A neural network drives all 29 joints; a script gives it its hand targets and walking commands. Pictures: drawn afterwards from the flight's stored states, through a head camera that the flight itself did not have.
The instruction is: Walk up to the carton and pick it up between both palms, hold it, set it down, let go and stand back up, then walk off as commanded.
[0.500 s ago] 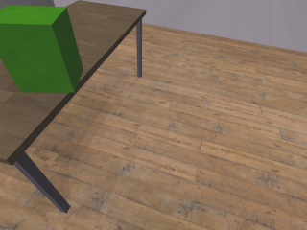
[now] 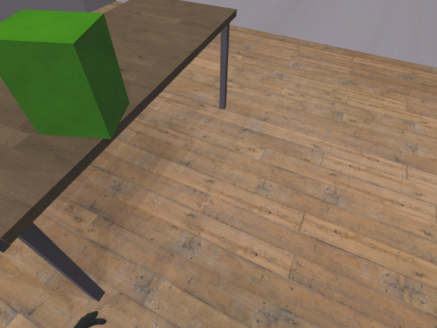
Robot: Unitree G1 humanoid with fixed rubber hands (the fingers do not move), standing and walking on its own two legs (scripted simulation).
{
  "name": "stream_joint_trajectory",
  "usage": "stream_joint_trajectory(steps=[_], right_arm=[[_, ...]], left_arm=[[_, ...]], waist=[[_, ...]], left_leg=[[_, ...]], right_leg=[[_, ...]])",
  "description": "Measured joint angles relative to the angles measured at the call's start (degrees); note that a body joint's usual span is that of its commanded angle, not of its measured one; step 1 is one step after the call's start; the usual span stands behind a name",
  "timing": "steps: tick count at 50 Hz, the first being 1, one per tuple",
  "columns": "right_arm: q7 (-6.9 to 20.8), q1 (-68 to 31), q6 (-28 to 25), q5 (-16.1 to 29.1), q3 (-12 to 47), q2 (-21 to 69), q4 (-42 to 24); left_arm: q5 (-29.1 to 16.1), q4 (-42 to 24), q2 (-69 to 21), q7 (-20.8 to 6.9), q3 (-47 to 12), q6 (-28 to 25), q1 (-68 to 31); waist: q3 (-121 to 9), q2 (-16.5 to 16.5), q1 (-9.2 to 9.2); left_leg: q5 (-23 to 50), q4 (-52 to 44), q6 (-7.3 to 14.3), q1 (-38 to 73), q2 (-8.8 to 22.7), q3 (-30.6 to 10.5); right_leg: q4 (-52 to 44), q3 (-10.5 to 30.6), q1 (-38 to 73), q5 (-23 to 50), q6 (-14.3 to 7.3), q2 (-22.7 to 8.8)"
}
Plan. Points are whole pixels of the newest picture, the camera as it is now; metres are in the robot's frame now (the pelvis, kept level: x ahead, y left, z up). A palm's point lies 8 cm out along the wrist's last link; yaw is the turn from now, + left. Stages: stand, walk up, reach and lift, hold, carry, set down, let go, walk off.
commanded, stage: walk up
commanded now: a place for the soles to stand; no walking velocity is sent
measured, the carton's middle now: (69, 77) +0.75 +0.46 +0.06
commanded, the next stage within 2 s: none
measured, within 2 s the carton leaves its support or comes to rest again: neither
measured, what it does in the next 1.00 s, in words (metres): walks ahead, turning left: left foot, then right foot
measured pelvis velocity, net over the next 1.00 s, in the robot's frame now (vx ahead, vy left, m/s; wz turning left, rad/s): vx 0.20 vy -0.06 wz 0.51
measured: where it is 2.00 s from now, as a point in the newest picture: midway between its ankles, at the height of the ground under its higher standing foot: (242, 296)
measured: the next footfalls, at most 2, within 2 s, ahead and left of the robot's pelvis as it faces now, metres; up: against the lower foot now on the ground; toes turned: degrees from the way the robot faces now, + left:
left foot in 0.28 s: +0.13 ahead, +0.14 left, +0.00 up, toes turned +11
right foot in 0.64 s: +0.24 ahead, -0.12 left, +0.00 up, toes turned +14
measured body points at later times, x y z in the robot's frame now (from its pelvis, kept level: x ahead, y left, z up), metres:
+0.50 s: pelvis +0.09 +0.00 -0.01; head +0.10 +0.05 +0.44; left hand +0.13 +0.31 -0.15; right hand +0.23 -0.29 -0.10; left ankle +0.09 +0.13 -0.72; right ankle +0.12 -0.12 -0.68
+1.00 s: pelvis +0.20 -0.06 -0.02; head +0.23 -0.01 +0.43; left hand +0.13 +0.25 -0.16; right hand +0.40 -0.30 -0.12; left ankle +0.20 +0.07 -0.72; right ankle +0.20 -0.13 -0.72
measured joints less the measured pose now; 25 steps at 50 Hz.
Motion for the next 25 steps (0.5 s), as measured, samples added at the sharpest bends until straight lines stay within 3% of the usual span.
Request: stream_joint_trajectory(steps=[7,13,15,16,19,25], right_arm=[[0.00,0.00,0.00,0.00,0.00,-0.03,-0.03],[0.01,-0.59,-0.30,0.01,0.01,-0.06,-0.08],[-0.11,-0.64,-1.22,0.01,0.00,-0.01,-0.07],[-0.42,-0.61,-1.64,0.01,-0.02,0.03,-0.03],[-1.59,0.18,-1.83,0.01,-0.02,0.15,-0.02],[-2.43,0.76,-1.84,0.00,0.01,0.16,-0.04]], left_arm=[[0.00,0.00,-0.02,0.21,-0.01,0.00,1.21],[0.01,0.00,-0.04,-0.16,-0.02,0.79,1.61],[0.01,0.03,0.12,-0.26,0.00,1.82,1.61],[0.01,0.06,0.14,-0.29,-0.01,2.55,1.58],[0.00,-0.02,0.21,-0.57,-0.01,3.80,1.44],[0.00,-0.25,0.71,-1.14,-0.02,3.81,1.05]], waist=[[-0.06,1.88,-0.06],[-0.20,2.20,-0.09],[0.56,1.37,-0.09],[1.31,0.56,-0.14],[1.65,-0.86,-0.14],[1.61,-2.13,-0.07]], left_leg=[[-0.08,2.78,0.00,-5.95,3.01,0.11],[0.04,-8.27,0.00,-5.94,4.82,2.55],[4.56,-12.68,0.03,-4.39,3.99,3.18],[5.11,-11.59,0.14,-3.99,3.16,3.20],[3.52,-11.11,0.43,-2.08,2.00,2.51],[1.82,-12.16,0.27,1.80,1.66,0.64]], right_leg=[[-1.86,-5.09,3.11,-2.36,-0.63,-0.25],[-1.49,-10.45,5.14,-5.38,-0.48,-0.55],[1.93,-11.38,4.98,-7.49,0.00,-1.87],[6.20,-10.62,4.12,-8.26,0.00,-2.80],[19.31,-3.33,-0.89,-8.41,0.00,-0.55],[20.60,0.66,-4.66,-8.46,0.02,-0.21]])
